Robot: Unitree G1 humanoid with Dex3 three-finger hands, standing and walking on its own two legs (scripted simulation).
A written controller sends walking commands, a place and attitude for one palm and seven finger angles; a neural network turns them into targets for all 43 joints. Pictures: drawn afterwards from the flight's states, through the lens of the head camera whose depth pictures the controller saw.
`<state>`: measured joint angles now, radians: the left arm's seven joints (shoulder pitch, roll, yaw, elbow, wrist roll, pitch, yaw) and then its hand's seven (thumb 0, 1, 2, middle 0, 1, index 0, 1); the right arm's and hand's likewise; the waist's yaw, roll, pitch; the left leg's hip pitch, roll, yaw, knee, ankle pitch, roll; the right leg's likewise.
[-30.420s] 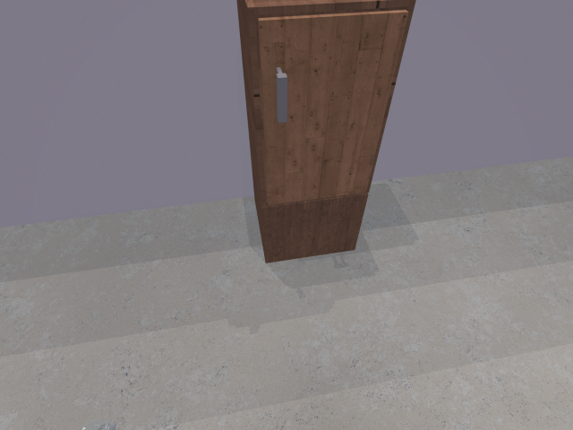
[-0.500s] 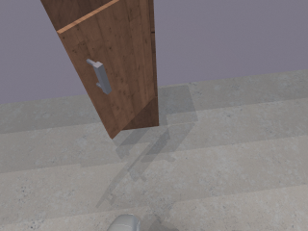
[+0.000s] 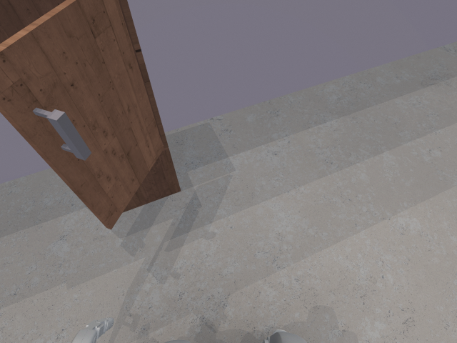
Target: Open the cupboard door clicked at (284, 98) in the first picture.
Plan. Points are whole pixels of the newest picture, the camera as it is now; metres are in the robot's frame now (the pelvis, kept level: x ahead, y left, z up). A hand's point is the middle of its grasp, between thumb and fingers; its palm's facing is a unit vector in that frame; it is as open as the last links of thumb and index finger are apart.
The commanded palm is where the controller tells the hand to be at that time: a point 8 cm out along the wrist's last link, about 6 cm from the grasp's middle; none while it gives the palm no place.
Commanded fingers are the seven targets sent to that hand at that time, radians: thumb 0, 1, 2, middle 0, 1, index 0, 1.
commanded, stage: walk to a spot facing it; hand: left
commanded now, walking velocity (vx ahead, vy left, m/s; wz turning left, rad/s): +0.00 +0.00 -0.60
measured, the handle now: (62, 134) +0.46 +0.39 +0.04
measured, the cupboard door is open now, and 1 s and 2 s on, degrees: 46 46 46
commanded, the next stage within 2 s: turn to face it in 2.00 s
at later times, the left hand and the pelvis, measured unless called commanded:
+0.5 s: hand (165, 307) +0.19 +0.15 -0.15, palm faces -0.31 -0.93 -0.18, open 7.4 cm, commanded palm none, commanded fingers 0.00 0.90 0.90 -0.20 -0.30 -0.20 -0.30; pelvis +0.02 +0.00 +0.01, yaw -19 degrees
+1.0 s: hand (203, 277) +0.25 +0.08 -0.17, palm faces -0.58 -0.80 -0.16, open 7.4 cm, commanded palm none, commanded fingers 0.00 0.90 0.90 -0.20 -0.30 -0.20 -0.30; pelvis +0.10 -0.05 +0.01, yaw -38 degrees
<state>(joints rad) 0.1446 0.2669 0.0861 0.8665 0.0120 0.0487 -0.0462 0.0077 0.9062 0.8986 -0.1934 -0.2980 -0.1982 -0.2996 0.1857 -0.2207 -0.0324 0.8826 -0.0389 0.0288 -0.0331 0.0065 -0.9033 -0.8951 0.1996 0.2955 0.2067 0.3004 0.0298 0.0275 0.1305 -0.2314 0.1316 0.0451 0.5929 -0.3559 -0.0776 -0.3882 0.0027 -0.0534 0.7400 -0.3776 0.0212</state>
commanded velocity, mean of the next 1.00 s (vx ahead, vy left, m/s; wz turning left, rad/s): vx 0.16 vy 0.00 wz -0.59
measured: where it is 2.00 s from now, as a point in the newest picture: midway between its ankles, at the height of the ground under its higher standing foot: (339, 296)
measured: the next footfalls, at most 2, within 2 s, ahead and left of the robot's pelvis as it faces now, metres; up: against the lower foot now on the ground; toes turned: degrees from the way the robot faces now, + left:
right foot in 0.02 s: +0.06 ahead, -0.12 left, +0.00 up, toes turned -3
left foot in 0.30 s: +0.09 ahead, +0.12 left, +0.00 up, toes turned -11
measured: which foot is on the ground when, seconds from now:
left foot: down 0.00-0.02, up 0.04-0.28, down 0.30-0.58, up 0.60-0.86, down 0.88-1.00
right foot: up 0.00-0.00, down 0.02-0.30, up 0.32-0.58, down 0.60-0.88, up 0.90-1.00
